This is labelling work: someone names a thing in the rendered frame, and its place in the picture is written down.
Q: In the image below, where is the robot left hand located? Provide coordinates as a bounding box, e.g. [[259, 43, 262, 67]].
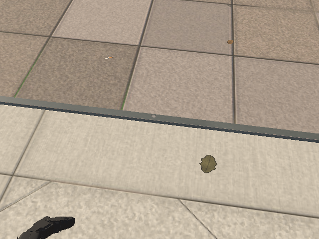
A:
[[17, 216, 76, 239]]

